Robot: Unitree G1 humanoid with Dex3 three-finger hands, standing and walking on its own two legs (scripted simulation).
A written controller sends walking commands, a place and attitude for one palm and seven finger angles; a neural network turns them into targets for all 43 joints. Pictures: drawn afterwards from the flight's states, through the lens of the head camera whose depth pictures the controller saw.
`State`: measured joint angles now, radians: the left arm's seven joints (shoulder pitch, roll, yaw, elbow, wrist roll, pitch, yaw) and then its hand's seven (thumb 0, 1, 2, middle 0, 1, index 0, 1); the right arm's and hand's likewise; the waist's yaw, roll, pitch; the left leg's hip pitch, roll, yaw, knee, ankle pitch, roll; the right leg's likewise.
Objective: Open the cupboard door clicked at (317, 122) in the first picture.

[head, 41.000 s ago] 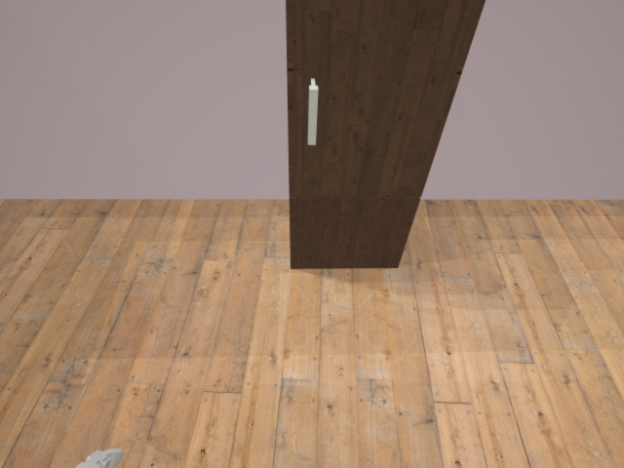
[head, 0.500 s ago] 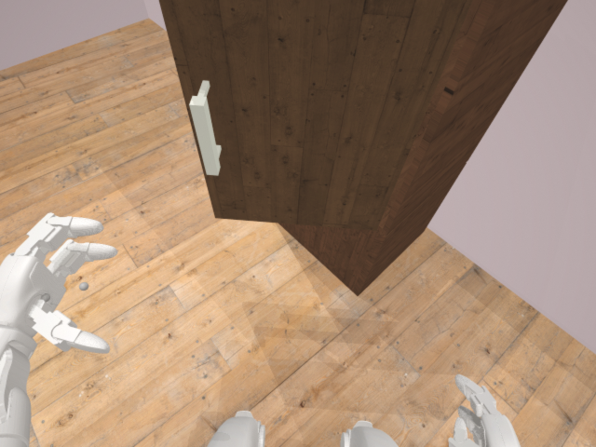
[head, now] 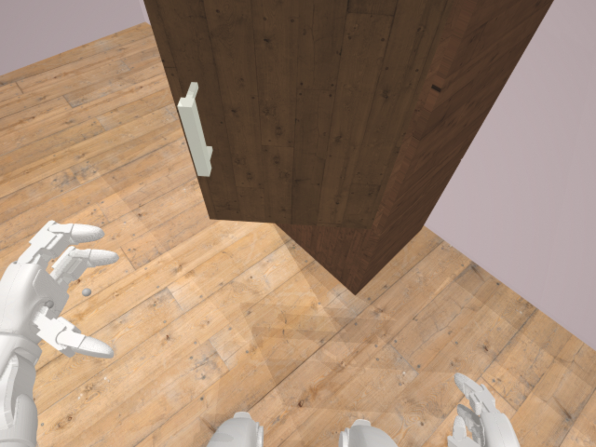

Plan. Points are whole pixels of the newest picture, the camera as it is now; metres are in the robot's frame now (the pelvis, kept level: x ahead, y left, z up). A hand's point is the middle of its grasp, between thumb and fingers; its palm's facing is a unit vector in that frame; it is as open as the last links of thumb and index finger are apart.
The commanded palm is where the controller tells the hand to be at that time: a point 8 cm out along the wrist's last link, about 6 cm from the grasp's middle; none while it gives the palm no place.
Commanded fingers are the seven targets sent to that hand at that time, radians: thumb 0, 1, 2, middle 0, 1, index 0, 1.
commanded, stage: move the hooked fingers beside the handle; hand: left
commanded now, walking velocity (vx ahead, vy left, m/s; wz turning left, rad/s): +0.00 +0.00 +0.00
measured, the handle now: (199, 131) +0.60 +0.20 +0.03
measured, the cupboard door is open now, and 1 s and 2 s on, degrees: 43 43 43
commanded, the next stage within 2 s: none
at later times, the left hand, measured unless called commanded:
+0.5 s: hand (108, 240) +0.36 +0.27 +0.05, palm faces +0.01 -1.00 -0.02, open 14.0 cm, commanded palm +0.34 +0.32 +0.05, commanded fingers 0.00 -0.50 0.30 -0.30 -1.20 -0.30 -1.20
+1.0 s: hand (126, 200) +0.43 +0.27 +0.04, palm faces +0.00 -1.00 -0.02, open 14.0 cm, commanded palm +0.42 +0.32 +0.04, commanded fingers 0.00 -0.50 0.30 -0.30 -1.20 -0.30 -1.20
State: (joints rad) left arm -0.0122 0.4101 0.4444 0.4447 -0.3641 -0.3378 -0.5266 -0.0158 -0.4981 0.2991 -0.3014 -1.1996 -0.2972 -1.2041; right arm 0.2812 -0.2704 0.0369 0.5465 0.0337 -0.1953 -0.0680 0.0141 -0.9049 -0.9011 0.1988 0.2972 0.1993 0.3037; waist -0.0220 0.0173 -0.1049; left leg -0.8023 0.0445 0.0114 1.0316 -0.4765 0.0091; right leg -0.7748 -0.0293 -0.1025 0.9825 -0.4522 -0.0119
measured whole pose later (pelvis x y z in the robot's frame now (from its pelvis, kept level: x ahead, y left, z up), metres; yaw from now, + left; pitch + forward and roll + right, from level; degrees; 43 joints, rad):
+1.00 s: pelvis +0.00 +0.01 -0.01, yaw -2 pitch +20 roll -3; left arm -0.61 0.56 0.49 0.98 -0.20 -0.39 -0.48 -0.02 -0.50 0.30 -0.30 -1.20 -0.30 -1.20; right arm 0.34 -0.27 0.04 0.61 0.01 -0.06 -0.05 0.01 -0.91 -0.90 0.20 0.30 0.20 0.30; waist -0.10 0.00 -0.10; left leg -0.96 0.05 0.03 1.10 -0.49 0.03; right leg -0.93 -0.02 -0.08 1.02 -0.44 0.00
